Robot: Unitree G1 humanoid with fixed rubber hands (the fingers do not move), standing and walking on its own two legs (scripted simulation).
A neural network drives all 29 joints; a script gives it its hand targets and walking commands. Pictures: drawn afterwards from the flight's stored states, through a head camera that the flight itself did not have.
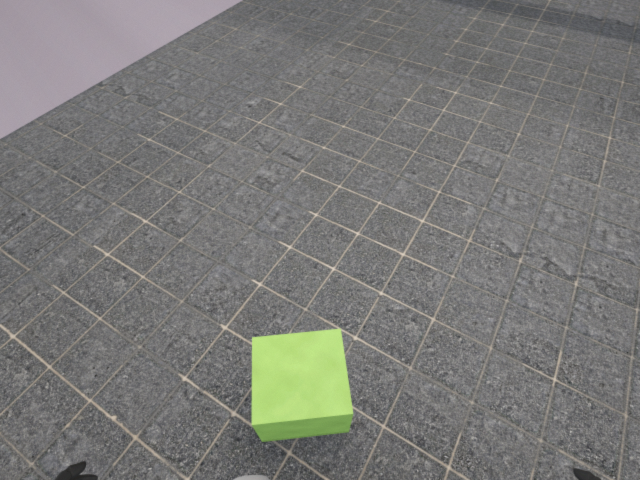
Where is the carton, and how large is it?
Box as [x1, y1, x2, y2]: [252, 329, 352, 441]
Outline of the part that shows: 340,329 252,337 252,426 262,441 348,431 352,417 352,408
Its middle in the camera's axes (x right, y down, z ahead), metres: -0.05 +0.43 +1.11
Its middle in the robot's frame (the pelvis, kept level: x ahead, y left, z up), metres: +0.43 +0.06 -0.67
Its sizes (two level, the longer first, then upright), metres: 0.252 0.228 0.210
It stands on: the floor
